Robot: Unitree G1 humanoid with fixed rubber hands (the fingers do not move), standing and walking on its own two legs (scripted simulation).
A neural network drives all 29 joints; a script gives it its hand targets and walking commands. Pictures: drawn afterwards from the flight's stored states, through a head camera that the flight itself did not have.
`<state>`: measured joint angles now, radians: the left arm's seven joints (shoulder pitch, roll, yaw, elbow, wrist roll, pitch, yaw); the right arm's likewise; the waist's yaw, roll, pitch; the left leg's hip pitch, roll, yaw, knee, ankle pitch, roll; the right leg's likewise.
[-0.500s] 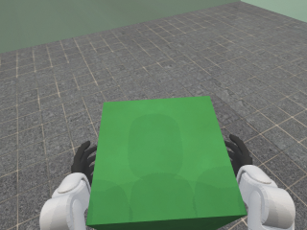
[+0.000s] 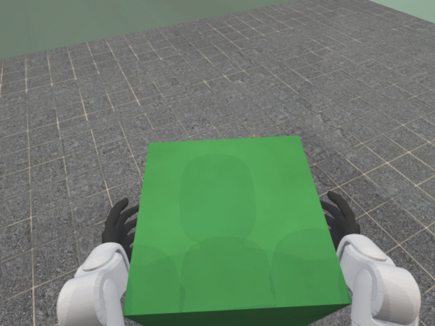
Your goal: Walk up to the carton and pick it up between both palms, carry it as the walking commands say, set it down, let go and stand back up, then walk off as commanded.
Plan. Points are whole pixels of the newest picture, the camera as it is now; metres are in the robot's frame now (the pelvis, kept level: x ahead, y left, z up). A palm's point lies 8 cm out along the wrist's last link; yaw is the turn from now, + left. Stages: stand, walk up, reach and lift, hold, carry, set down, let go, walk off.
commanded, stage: carry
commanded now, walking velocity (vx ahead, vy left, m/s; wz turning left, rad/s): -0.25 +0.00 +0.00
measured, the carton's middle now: (228, 240) +0.27 +0.00 +0.02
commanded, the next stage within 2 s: none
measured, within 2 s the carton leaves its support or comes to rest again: neither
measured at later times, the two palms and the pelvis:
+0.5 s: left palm (98, 309) +0.14 +0.17 +0.11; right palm (376, 295) +0.15 -0.18 +0.11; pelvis -0.11 +0.00 +0.02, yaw +1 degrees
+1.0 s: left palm out of the picture -0.02 +0.19 +0.09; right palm out of the picture -0.01 -0.16 +0.09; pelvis -0.25 +0.01 +0.01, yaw +2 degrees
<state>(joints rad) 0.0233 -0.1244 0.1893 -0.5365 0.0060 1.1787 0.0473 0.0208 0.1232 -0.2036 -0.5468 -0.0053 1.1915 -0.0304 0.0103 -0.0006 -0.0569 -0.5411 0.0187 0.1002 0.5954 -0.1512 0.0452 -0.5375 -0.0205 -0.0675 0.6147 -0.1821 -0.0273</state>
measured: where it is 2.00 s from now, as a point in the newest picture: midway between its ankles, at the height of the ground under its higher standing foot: outside the picture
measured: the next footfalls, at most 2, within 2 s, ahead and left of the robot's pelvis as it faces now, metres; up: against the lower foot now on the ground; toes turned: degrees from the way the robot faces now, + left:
right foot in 0.18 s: +0.06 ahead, -0.10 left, +0.00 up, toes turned -6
left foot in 0.56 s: -0.19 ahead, +0.13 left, +0.00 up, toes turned +9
